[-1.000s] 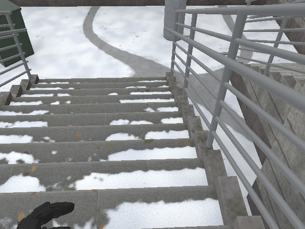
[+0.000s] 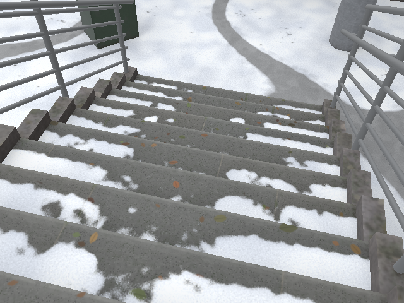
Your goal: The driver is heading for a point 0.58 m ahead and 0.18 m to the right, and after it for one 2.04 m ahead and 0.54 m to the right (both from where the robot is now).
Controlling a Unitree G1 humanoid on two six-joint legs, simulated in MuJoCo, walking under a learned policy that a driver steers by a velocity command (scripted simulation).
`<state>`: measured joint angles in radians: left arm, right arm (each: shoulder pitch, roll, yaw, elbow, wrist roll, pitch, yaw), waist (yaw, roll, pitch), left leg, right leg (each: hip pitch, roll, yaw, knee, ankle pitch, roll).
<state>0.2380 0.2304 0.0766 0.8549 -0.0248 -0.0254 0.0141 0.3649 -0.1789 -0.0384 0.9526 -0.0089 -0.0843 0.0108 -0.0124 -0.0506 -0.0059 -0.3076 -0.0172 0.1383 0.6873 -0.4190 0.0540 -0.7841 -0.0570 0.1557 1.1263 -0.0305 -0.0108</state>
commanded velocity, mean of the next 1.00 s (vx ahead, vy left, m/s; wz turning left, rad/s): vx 0.50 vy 0.00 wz -0.45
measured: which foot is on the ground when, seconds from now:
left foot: down 0.00-0.30, up 0.32-0.80, down 0.82-1.00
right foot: up 0.00-0.26, down 0.28-0.84, up 0.86-1.00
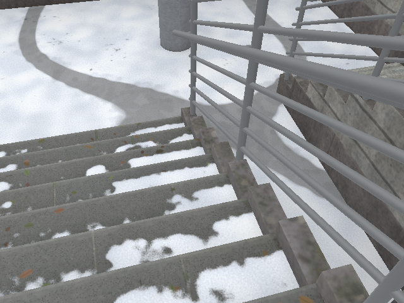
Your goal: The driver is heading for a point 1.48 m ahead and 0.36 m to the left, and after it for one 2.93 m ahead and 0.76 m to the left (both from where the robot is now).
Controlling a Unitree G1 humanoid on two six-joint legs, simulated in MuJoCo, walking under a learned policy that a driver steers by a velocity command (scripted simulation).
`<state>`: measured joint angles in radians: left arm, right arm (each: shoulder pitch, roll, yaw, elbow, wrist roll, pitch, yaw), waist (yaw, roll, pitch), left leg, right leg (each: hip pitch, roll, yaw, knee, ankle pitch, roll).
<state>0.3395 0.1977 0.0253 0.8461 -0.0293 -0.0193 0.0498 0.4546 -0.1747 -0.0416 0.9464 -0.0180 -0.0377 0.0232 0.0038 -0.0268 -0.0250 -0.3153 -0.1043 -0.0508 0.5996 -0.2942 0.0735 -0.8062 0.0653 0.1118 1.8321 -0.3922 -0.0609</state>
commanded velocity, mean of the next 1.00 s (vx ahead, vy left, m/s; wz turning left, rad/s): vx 0.50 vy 0.00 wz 0.13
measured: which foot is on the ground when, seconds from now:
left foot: down 0.00-0.50, up 0.52-1.00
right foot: up 0.00-0.46, down 0.48-1.00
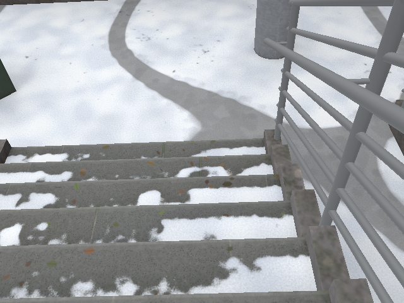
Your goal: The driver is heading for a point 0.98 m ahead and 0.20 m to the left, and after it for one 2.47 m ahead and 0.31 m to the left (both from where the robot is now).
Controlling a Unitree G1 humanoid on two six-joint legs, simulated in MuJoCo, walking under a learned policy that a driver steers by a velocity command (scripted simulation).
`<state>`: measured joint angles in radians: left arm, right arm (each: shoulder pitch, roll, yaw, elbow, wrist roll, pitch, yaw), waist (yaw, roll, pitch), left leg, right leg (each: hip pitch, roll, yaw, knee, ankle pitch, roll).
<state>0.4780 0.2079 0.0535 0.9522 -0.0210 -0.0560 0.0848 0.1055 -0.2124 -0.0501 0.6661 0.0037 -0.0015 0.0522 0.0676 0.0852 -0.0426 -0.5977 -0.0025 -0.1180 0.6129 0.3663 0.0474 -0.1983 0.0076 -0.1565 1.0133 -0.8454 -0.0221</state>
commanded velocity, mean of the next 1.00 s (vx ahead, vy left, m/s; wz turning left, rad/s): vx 0.50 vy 0.00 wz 0.40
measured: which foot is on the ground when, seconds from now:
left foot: up 0.00-0.06, down 0.08-0.60, up 0.62-1.00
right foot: down 0.00-0.08, up 0.10-0.58, down 0.60-1.00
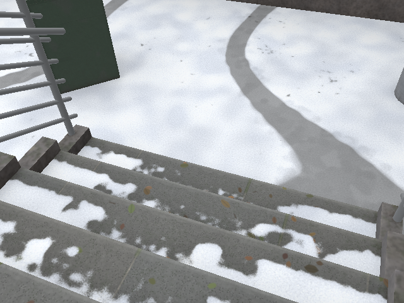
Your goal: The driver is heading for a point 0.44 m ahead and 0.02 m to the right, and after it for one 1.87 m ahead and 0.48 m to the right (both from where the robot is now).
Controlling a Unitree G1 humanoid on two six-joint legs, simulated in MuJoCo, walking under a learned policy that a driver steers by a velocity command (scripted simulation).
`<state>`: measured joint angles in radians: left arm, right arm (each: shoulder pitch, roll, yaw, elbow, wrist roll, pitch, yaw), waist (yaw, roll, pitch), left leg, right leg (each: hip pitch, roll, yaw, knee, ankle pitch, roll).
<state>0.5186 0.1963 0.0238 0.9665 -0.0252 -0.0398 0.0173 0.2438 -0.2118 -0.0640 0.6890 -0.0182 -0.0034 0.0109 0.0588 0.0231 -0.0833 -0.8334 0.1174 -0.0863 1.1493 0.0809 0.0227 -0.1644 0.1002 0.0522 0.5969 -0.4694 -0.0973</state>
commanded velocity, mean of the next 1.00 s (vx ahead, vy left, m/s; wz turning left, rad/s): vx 0.27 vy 0.00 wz -0.27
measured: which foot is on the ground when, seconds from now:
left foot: up 0.00-0.28, down 0.30-1.00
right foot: down 0.00-0.30, up 0.32-1.00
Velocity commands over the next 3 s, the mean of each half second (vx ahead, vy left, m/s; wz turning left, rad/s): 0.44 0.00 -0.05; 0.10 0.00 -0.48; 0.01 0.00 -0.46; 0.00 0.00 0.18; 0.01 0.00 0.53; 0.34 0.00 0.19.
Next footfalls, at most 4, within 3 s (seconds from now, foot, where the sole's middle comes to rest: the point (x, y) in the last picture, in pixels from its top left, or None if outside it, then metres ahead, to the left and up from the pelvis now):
0.30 left None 0.40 0.18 -0.92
1.08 right None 0.49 -0.23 -1.09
1.66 left None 0.63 0.01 -1.09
2.36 left None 0.63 0.00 -1.09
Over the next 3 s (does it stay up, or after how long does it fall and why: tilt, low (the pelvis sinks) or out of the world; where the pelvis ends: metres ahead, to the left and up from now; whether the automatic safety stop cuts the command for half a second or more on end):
stays up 0.75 -0.16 -0.40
